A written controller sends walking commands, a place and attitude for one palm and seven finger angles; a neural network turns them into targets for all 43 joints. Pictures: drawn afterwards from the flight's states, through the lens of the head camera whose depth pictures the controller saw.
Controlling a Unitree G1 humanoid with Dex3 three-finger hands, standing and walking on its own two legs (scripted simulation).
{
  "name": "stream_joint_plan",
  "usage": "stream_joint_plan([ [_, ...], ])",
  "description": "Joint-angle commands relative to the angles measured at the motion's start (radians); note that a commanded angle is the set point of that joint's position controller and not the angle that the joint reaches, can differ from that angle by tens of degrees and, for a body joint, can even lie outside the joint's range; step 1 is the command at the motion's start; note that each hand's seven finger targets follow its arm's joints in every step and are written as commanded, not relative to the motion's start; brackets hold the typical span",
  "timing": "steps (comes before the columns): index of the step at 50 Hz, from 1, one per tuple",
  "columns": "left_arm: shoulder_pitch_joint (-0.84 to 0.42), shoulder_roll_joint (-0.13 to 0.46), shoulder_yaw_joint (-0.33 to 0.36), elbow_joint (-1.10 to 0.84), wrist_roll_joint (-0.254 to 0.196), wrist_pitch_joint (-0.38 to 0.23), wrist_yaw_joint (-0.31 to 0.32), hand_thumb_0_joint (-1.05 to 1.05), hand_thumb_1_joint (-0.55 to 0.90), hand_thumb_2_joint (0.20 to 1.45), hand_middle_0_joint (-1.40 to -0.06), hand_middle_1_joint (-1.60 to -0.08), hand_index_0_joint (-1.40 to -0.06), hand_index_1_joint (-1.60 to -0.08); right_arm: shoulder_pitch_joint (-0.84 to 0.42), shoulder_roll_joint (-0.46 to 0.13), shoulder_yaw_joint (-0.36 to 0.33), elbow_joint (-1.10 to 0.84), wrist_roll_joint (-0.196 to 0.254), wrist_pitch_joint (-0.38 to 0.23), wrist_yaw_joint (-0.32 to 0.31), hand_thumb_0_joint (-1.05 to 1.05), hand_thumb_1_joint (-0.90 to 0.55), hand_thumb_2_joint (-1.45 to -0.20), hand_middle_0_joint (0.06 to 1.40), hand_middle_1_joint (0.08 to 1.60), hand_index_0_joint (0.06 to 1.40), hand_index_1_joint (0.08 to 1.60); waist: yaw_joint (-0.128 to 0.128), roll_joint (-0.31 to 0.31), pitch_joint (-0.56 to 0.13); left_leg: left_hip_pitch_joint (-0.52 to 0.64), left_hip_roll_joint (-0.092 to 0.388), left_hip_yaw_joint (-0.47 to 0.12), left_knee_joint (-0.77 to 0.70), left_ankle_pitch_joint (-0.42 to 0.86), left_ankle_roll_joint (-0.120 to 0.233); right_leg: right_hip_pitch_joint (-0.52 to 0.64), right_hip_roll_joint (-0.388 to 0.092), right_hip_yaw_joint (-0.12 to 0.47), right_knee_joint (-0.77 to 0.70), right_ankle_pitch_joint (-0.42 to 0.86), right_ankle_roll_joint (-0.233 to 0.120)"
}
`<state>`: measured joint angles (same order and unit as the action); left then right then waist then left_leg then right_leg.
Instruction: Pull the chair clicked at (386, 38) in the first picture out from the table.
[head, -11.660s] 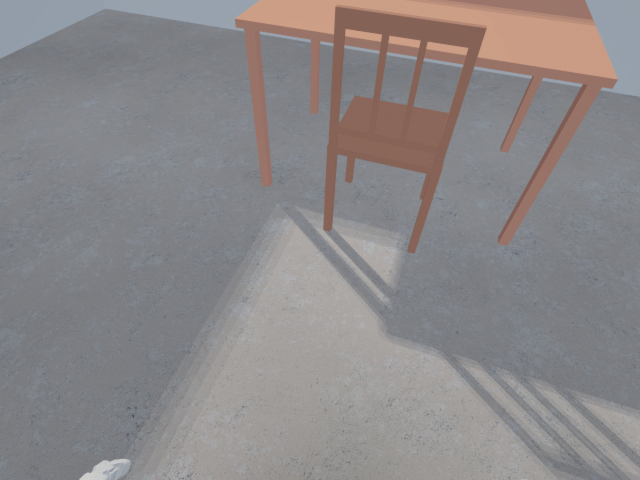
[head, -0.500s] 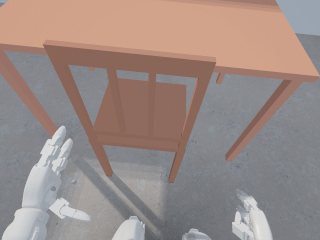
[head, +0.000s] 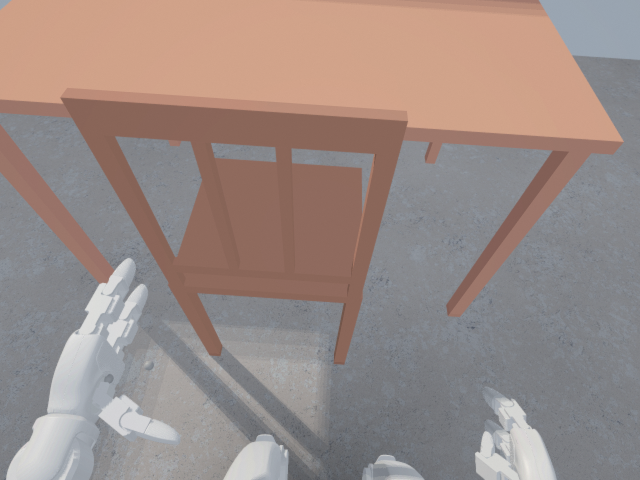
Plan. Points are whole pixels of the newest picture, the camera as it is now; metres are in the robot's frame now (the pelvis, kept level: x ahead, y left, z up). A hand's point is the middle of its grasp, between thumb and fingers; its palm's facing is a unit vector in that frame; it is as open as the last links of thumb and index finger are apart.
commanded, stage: raise the hand toward the chair's back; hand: left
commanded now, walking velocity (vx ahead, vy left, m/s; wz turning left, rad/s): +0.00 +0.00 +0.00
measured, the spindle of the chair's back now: (220, 214) +0.50 +0.18 -0.02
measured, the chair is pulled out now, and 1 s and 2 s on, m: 0.00 0.00 0.00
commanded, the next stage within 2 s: aim the fingers beside a spindle in 0.06 s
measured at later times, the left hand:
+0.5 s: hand (174, 339) +0.27 +0.18 +0.03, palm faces -0.03 -1.00 -0.04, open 16.9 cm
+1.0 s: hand (192, 322) +0.31 +0.18 +0.00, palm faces -0.05 -1.00 -0.02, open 16.9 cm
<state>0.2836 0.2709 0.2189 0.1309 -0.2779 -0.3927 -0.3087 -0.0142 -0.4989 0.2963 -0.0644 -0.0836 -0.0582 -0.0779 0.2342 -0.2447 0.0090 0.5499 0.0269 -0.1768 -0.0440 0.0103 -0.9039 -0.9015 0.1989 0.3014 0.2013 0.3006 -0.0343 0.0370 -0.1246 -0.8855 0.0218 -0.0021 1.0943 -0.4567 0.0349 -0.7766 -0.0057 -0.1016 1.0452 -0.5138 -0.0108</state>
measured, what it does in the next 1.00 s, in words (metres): stands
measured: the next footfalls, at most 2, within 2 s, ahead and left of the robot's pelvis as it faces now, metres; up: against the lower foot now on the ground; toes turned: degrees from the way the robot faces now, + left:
none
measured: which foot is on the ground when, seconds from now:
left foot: down 0.00-1.00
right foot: down 0.00-1.00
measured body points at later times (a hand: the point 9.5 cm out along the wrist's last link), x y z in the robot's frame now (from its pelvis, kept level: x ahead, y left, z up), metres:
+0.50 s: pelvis +0.01 -0.01 -0.01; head +0.08 -0.01 +0.44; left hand +0.27 +0.24 +0.03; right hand +0.17 -0.27 -0.09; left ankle +0.04 +0.09 -0.66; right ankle +0.00 -0.12 -0.66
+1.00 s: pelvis +0.00 +0.00 -0.02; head +0.10 +0.01 +0.42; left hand +0.30 +0.23 +0.01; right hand +0.16 -0.25 -0.11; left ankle +0.04 +0.09 -0.66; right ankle +0.00 -0.12 -0.66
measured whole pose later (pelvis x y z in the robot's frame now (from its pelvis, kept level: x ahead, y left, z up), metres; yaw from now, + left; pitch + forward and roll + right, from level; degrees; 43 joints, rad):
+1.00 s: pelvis +0.00 +0.00 -0.02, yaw -1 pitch +19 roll -3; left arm 0.04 0.24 0.20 0.30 -0.24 -0.42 -0.26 -0.01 -0.50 0.30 -0.07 -0.08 -0.06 -0.08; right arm 0.22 -0.25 0.00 0.56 0.01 -0.14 -0.03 0.01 -0.90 -0.90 0.20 0.30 0.20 0.30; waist -0.05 0.03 -0.13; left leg -1.02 0.03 0.01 1.19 -0.49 0.03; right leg -0.93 -0.01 -0.09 1.15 -0.56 -0.01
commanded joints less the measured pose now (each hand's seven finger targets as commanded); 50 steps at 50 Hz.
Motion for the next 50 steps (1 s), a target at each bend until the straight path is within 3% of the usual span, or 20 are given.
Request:
stream_joint_plan([
  [1,-0.071,0.159,0.089,-0.259,-0.027,-0.081,0.008,0.000,-0.500,0.300,-0.060,-0.080,-0.060,-0.080,-0.032,-0.137,-0.059,-0.151,0.009,-0.064,-0.016,0.000,-0.900,-0.900,0.200,0.300,0.200,0.300,0.006,0.043,-0.242,0.261,-0.008,-0.054,-0.184,0.199,-0.007,0.065,0.024,0.033,-0.170,0.167,-0.010],
  [7,-0.068,0.135,0.084,-0.177,-0.023,-0.091,0.021,0.000,-0.500,0.300,-0.060,-0.080,-0.060,-0.080,-0.036,-0.132,-0.057,-0.132,0.006,-0.061,-0.017,0.000,-0.900,-0.900,0.200,0.300,0.200,0.300,-0.006,0.003,-0.183,0.206,-0.010,-0.045,-0.163,0.167,-0.006,0.043,0.024,0.042,-0.173,0.151,-0.006],
  [10,-0.121,0.145,0.076,-0.138,-0.018,-0.079,-0.003,0.000,-0.500,0.300,-0.060,-0.080,-0.060,-0.080,-0.032,-0.143,-0.055,-0.131,0.009,-0.058,-0.020,0.000,-0.900,-0.900,0.200,0.300,0.200,0.300,-0.014,0.019,-0.182,0.186,-0.013,-0.040,-0.150,0.153,-0.006,0.035,0.019,0.054,-0.170,0.144,-0.006],
  [12,-0.160,0.142,0.063,-0.136,-0.017,-0.079,-0.015,0.000,-0.500,0.300,-0.060,-0.080,-0.060,-0.080,-0.029,-0.143,-0.054,-0.130,0.009,-0.062,-0.023,0.000,-0.900,-0.900,0.200,0.300,0.200,0.300,-0.022,0.011,-0.193,0.182,-0.012,-0.040,-0.137,0.153,-0.002,0.029,0.018,0.062,-0.167,0.145,-0.004],
  [15,-0.166,0.144,0.069,-0.168,-0.030,-0.090,-0.024,0.000,-0.500,0.300,-0.060,-0.080,-0.060,-0.080,-0.023,-0.142,-0.056,-0.133,0.006,-0.069,-0.024,0.000,-0.900,-0.900,0.200,0.300,0.200,0.300,-0.008,0.035,-0.266,0.211,-0.014,-0.036,-0.125,0.208,-0.001,0.061,0.014,0.066,-0.153,0.206,-0.005],
  [19,-0.182,0.157,0.088,-0.174,-0.030,-0.103,-0.006,0.000,-0.500,0.300,-0.060,-0.080,-0.060,-0.080,-0.022,-0.138,-0.059,-0.123,0.003,-0.071,-0.020,0.000,-0.900,-0.900,0.200,0.300,0.200,0.300,-0.002,0.029,-0.293,0.218,-0.010,-0.038,-0.115,0.257,-0.003,0.063,0.016,0.061,-0.129,0.261,-0.004],
  [24,-0.168,0.163,0.121,-0.074,-0.020,-0.083,0.009,0.000,-0.500,0.300,-0.060,-0.080,-0.060,-0.080,-0.025,-0.137,-0.063,-0.117,0.002,-0.047,-0.013,0.000,-0.900,-0.900,0.200,0.300,0.200,0.300,0.004,-0.009,-0.254,0.154,-0.014,-0.025,-0.104,0.245,-0.004,0.072,0.012,0.072,-0.125,0.275,0.000],
  [25,-0.165,0.160,0.118,-0.065,-0.019,-0.080,0.006,0.000,-0.500,0.300,-0.060,-0.080,-0.060,-0.080,-0.027,-0.138,-0.063,-0.119,0.003,-0.043,-0.012,0.000,-0.900,-0.900,0.200,0.300,0.200,0.300,0.005,0.008,-0.254,0.150,-0.017,-0.019,-0.102,0.240,-0.004,0.074,0.011,0.078,-0.128,0.272,0.000],
  [27,-0.193,0.165,0.118,-0.039,-0.019,-0.076,-0.001,0.000,-0.500,0.300,-0.060,-0.080,-0.060,-0.080,-0.027,-0.142,-0.063,-0.118,0.004,-0.036,-0.012,0.000,-0.900,-0.900,0.200,0.300,0.200,0.300,-0.004,-0.019,-0.244,0.126,-0.014,-0.019,-0.092,0.225,-0.001,0.065,0.011,0.085,-0.129,0.256,0.002],
  [29,-0.240,0.170,0.111,-0.059,-0.018,-0.090,-0.009,0.000,-0.500,0.300,-0.060,-0.080,-0.060,-0.080,-0.015,-0.146,-0.062,-0.118,0.004,-0.038,-0.013,0.000,-0.900,-0.900,0.200,0.300,0.200,0.300,-0.008,0.014,-0.276,0.142,-0.012,-0.022,-0.086,0.240,-0.001,0.060,0.010,0.083,-0.115,0.269,-0.001],
  [30,-0.285,0.137,0.065,-0.086,-0.019,-0.100,-0.015,0.000,-0.500,0.300,-0.060,-0.080,-0.060,-0.080,-0.017,-0.145,-0.059,-0.117,0.003,-0.044,-0.014,0.000,-0.900,-0.900,0.200,0.300,0.200,0.300,-0.022,0.044,-0.282,0.167,-0.012,-0.024,-0.083,0.244,0.000,0.034,0.011,0.077,-0.111,0.269,-0.002],
  [32,-0.297,0.143,0.063,-0.123,-0.024,-0.121,-0.015,0.000,-0.500,0.300,-0.060,-0.080,-0.060,-0.080,-0.010,-0.146,-0.061,-0.111,0.000,-0.054,-0.013,0.000,-0.900,-0.900,0.200,0.300,0.200,0.300,-0.018,0.051,-0.320,0.197,-0.006,-0.032,-0.078,0.274,0.000,0.035,0.014,0.072,-0.099,0.283,-0.006],
  [34,-0.291,0.127,0.045,-0.124,-0.024,-0.130,-0.009,0.000,-0.500,0.300,-0.060,-0.080,-0.060,-0.080,-0.006,-0.147,-0.063,-0.110,-0.002,-0.057,-0.011,0.000,-0.900,-0.900,0.200,0.300,0.200,0.300,-0.020,0.046,-0.332,0.211,-0.005,-0.037,-0.078,0.285,-0.001,0.021,0.015,0.065,-0.094,0.287,-0.004],
  [35,-0.284,0.146,0.069,-0.106,-0.022,-0.131,-0.002,0.000,-0.500,0.300,-0.060,-0.080,-0.060,-0.080,-0.002,-0.149,-0.066,-0.102,-0.003,-0.056,-0.011,0.000,-0.900,-0.900,0.200,0.300,0.200,0.300,-0.014,0.033,-0.335,0.207,-0.003,-0.038,-0.078,0.283,-0.004,0.015,0.016,0.061,-0.088,0.281,-0.004],
  [39,-0.286,0.139,0.073,-0.020,-0.003,-0.107,0.020,0.000,-0.500,0.300,-0.060,-0.080,-0.060,-0.080,-0.007,-0.152,-0.066,-0.100,-0.003,-0.040,-0.004,0.000,-0.900,-0.900,0.200,0.300,0.200,0.300,-0.012,-0.005,-0.294,0.155,-0.005,-0.038,-0.075,0.247,-0.006,-0.012,0.015,0.056,-0.075,0.255,-0.004],
  [43,-0.346,0.132,0.059,-0.018,0.013,-0.094,0.039,0.000,-0.500,0.300,-0.060,-0.080,-0.060,-0.080,-0.010,-0.153,-0.062,-0.113,-0.006,-0.023,0.002,0.000,-0.900,-0.900,0.200,0.300,0.200,0.300,-0.006,0.037,-0.311,0.156,-0.006,-0.041,-0.077,0.231,-0.009,-0.034,0.013,0.053,-0.061,0.226,-0.010],
  [44,-0.363,0.117,0.045,-0.021,0.014,-0.096,0.043,0.000,-0.500,0.300,-0.060,-0.080,-0.060,-0.080,-0.011,-0.151,-0.062,-0.115,-0.006,-0.021,0.002,0.000,-0.900,-0.900,0.200,0.300,0.200,0.300,-0.013,0.017,-0.312,0.160,-0.005,-0.042,-0.074,0.224,-0.008,-0.041,0.014,0.052,-0.063,0.219,-0.008],
  [48,-0.408,0.114,0.022,-0.085,0.027,-0.126,0.063,0.000,-0.500,0.300,-0.060,-0.080,-0.060,-0.080,-0.008,-0.149,-0.063,-0.116,-0.011,-0.020,0.005,0.000,-0.900,-0.900,0.200,0.300,0.200,0.300,-0.008,0.066,-0.373,0.218,0.002,-0.054,-0.069,0.276,-0.013,-0.059,0.014,0.046,-0.042,0.232,-0.014],
  [49,-0.401,0.087,-0.005,-0.086,0.028,-0.128,0.067,0.000,-0.500,0.300,-0.060,-0.080,-0.060,-0.080,-0.007,-0.146,-0.063,-0.118,-0.012,-0.019,0.008,0.000,-0.900,-0.900,0.200,0.300,0.200,0.300,-0.014,0.050,-0.376,0.223,0.002,-0.057,-0.068,0.282,-0.012,-0.060,0.014,0.043,-0.043,0.236,-0.013],
  [50,-0.401,0.109,0.019,-0.070,0.030,-0.131,0.076,0.000,-0.500,0.300,-0.060,-0.080,-0.060,-0.080,-0.005,-0.150,-0.066,-0.110,-0.012,-0.016,0.008,0.000,-0.900,-0.900,0.200,0.300,0.200,0.300,-0.009,0.039,-0.367,0.217,0.006,-0.061,-0.068,0.278,-0.015,-0.070,0.016,0.041,-0.038,0.228,-0.014],
])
